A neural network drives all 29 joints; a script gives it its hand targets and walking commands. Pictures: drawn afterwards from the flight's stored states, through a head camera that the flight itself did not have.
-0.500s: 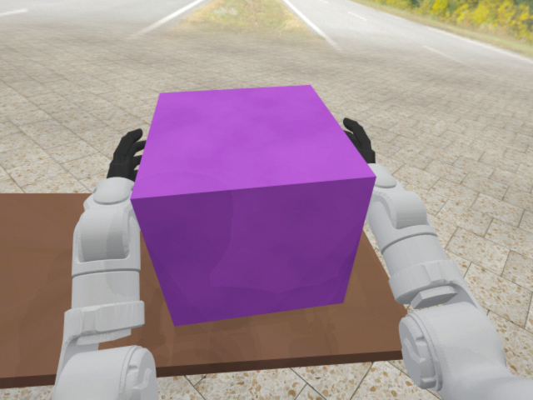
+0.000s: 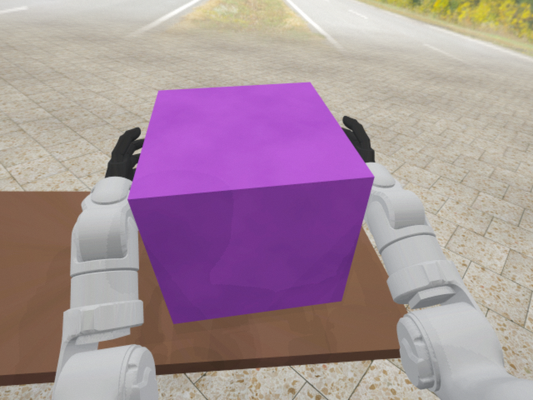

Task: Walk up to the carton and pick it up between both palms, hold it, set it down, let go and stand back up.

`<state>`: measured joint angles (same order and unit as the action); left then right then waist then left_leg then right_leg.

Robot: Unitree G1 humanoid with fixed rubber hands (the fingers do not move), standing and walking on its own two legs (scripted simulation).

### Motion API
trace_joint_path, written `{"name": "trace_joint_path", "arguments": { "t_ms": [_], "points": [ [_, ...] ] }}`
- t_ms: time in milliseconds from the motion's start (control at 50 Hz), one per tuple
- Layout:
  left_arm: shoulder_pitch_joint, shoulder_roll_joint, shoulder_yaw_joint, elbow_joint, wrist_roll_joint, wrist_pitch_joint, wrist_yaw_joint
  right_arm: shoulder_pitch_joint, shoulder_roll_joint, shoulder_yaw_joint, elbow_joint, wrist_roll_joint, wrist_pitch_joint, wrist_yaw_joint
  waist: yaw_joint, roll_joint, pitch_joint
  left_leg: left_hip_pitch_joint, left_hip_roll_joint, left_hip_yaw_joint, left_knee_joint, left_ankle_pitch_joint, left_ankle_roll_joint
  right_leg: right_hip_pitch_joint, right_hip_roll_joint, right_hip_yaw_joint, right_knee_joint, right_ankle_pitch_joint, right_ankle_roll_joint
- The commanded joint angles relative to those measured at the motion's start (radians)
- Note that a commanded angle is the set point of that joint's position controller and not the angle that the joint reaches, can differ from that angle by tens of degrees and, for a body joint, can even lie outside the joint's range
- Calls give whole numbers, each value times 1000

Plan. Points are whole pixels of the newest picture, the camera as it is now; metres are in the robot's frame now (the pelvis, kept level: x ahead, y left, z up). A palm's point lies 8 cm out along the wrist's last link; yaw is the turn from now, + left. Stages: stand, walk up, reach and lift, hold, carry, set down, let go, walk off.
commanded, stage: set down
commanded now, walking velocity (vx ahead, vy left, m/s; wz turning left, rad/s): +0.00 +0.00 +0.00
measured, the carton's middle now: (247, 192) +0.38 +0.01 +0.20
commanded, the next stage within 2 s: none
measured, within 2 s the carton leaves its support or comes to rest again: neither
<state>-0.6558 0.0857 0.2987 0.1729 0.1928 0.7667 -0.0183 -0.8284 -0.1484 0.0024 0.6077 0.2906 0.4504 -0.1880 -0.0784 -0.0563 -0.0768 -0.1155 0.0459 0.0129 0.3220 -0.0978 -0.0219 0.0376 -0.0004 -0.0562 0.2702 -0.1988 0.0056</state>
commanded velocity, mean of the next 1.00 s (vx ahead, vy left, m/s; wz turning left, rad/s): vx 0.00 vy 0.00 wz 0.00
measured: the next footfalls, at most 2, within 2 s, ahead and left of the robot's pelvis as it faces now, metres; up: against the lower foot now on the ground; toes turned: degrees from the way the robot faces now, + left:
none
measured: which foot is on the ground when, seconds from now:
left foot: down 0.00-1.00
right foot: down 0.00-1.00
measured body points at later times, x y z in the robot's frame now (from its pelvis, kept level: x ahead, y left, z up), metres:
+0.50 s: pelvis +0.01 +0.00 +0.00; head -0.02 +0.04 +0.45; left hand +0.40 +0.17 +0.18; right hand +0.39 -0.16 +0.17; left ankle +0.06 +0.13 -0.75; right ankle -0.02 -0.12 -0.75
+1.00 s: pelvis +0.01 +0.01 +0.00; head -0.02 +0.04 +0.45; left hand +0.41 +0.17 +0.17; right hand +0.39 -0.17 +0.15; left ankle +0.06 +0.13 -0.75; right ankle -0.02 -0.12 -0.75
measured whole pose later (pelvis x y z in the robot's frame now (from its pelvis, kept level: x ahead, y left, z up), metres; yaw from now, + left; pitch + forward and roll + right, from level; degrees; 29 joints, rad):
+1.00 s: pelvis +0.01 +0.01 +0.00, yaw +0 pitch -5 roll -1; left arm -0.66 0.07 0.28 0.42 0.23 0.37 -0.08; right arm -0.62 -0.02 -0.18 0.65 0.02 0.05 -0.14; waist -0.07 -0.08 0.03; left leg -0.11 0.03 0.01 0.30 -0.10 -0.02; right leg 0.04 -0.02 -0.06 0.25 -0.20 0.02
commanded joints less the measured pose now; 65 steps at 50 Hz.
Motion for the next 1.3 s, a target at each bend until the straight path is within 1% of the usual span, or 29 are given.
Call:
{"name": "trace_joint_path", "arguments": {
  "t_ms": [0, 60, 180, 200, 220, 240, 280, 320, 360, 380, 400, 440, 500, 540, 600, 620, 660, 680, 720, 820, 840, 920, 1040, 1060, 1080, 1120, 1200, 1260, 1280],
  "points": [
    [-769, -574, -457, -114, -122, -130, -164, -767, 614, 214, -346, 21, -133, 113, -44, 92, -329, 353, -76, 1, 8, 149, -10, -163, 64, -4, -74, 168, 40],
    [-772, -564, -420, -46, -78, -172, -178, -746, 583, 152, -277, -54, -197, 136, -26, 91, -302, 335, -75, 18, -23, 80, -3, -166, 51, -13, -81, 103, 43],
    [-634, -520, -316, 89, 24, -238, -209, -638, 542, 81, -162, -164, -317, 160, -2, 78, -228, 341, -75, 50, -54, 60, 5, -111, 46, -43, -83, 100, 48],
    [-604, -525, -313, 86, 32, -246, -212, -624, 530, 73, -157, -178, -337, 163, 11, 73, -228, 349, -73, 52, -59, 65, 6, -99, 48, -49, -81, 109, 49],
    [-594, -522, -311, 91, 37, -252, -215, -614, 524, 79, -161, -187, -355, 164, 6, 61, -228, 340, -74, 53, -56, 78, 8, -79, 50, -53, -81, 114, 51],
    [-573, -520, -313, 93, 40, -257, -216, -612, 530, 92, -170, -188, -371, 165, 19, 73, -212, 347, -71, 56, -56, 85, 9, -84, 49, -57, -82, 113, 49],
    [-577, -537, -352, 44, 27, -272, -213, -624, 523, 118, -212, -180, -412, 163, 22, 77, -255, 375, -72, 55, -36, 156, 8, -67, 52, -59, -73, 161, 50],
    [-582, -557, -409, -8, -4, -296, -194, -653, 523, 157, -289, -161, -447, 161, 17, 70, -322, 398, -75, 49, 5, 245, -2, -71, 61, -65, -64, 214, 46],
    [-599, -589, -476, -58, -41, -321, -170, -673, 530, 188, -343, -143, -478, 156, 12, 102, -392, 443, -67, 39, 37, 321, -25, -81, 68, -66, -54, 249, 42],
    [-609, -593, -498, -56, -56, -332, -160, -680, 536, 198, -372, -142, -488, 150, 0, 98, -424, 440, -67, 32, 48, 340, -27, -83, 66, -64, -53, 270, 45],
    [-608, -606, -525, -77, -70, -345, -151, -676, 534, 215, -391, -135, -497, 148, 3, 89, -449, 441, -68, 36, 55, 360, -25, -86, 68, -65, -51, 290, 42],
    [-602, -608, -550, -74, -87, -364, -138, -674, 553, 254, -430, -128, -503, 137, 6, 80, -492, 420, -70, 31, 69, 388, -26, -65, 65, -56, -30, 364, 50],
    [-575, -606, -540, -57, -81, -368, -140, -643, 575, 276, -415, -128, -487, 120, 9, 61, -475, 372, -73, 39, 66, 366, -22, -19, 54, -49, -15, 432, 52],
    [-531, -581, -495, 0, -54, -354, -158, -589, 574, 267, -367, -149, -462, 116, 13, 40, -397, 344, -71, 39, 34, 292, -12, -14, 50, -49, -27, 393, 62],
    [-485, -554, -439, 54, -12, -335, -187, -509, 572, 250, -298, -168, -429, 119, 8, 47, -299, 323, -72, 38, -2, 216, -3, -17, 39, -46, -41, 337, 62],
    [-480, -552, -431, 55, 0, -332, -194, -503, 568, 239, -288, -173, -428, 120, 16, 55, -288, 316, -76, 45, -4, 221, 0, -8, 40, -43, -40, 344, 63],
    [-480, -558, -419, 44, 3, -333, -205, -479, 564, 223, -273, -178, -429, 122, 1, 59, -264, 335, -74, 40, -6, 234, -4, -21, 42, -46, -46, 342, 57],
    [-486, -552, -411, 49, 12, -337, -207, -481, 563, 216, -263, -181, -429, 123, -3, 80, -257, 332, -74, 39, -1, 233, -8, -27, 40, -46, -48, 334, 55],
    [-525, -565, -436, 25, -7, -353, -209, -504, 568, 221, -303, -182, -447, 124, -10, 81, -309, 347, -79, 39, 14, 275, -13, -17, 42, -47, -40, 373, 57],
    [-599, -589, -478, 27, -32, -413, -188, -550, 597, 205, -323, -200, -485, 129, -22, 122, -390, 355, -76, 35, 22, 283, -33, -35, 41, -48, -32, 353, 49],
    [-617, -591, -475, 41, -37, -424, -184, -554, 598, 188, -308, -212, -489, 130, -26, 112, -384, 344, -74, 35, 24, 263, -32, -49, 39, -53, -34, 331, 47],
    [-613, -601, -456, 119, -33, -453, -170, -557, 605, 159, -281, -260, -500, 146, -8, 90, -394, 350, -59, 39, 5, 218, -30, -83, 41, -60, -41, 270, 42],
    [-585, -571, -360, 268, -4, -459, -180, -537, 588, 103, -193, -304, -496, 156, 6, 39, -319, 309, -58, 45, -23, 138, -8, -76, 35, -55, -56, 226, 49],
    [-585, -565, -349, 274, 3, -463, -181, -536, 594, 99, -192, -309, -497, 155, 19, 40, -324, 303, -59, 47, -30, 131, -1, -67, 34, -53, -55, 227, 51],
    [-599, -560, -340, 281, 8, -467, -183, -535, 590, 90, -175, -315, -496, 157, 15, 37, -324, 300, -60, 51, -32, 121, 1, -69, 32, -51, -58, 224, 54],
    [-588, -559, -319, 299, 12, -474, -183, -537, 601, 97, -182, -316, -506, 159, 24, 32, -319, 299, -65, 59, -30, 148, 3, -59, 33, -53, -51, 258, 54],
    [-615, -550, -314, 308, 14, -494, -185, -539, 605, 81, -159, -317, -516, 157, 27, 71, -327, 300, -66, 63, -25, 166, -11, -53, 33, -47, -49, 272, 54],
    [-650, -562, -340, 295, 1, -527, -174, -565, 636, 101, -192, -314, -542, 153, 28, 75, -422, 312, -67, 60, 7, 254, -16, -27, 34, -45, -29, 367, 55],
    [-649, -568, -348, 289, -12, -537, -170, -567, 635, 96, -194, -313, -548, 153, 18, 85, -432, 315, -67, 63, 11, 266, -20, -36, 34, -47, -24, 395, 57]
  ]
}}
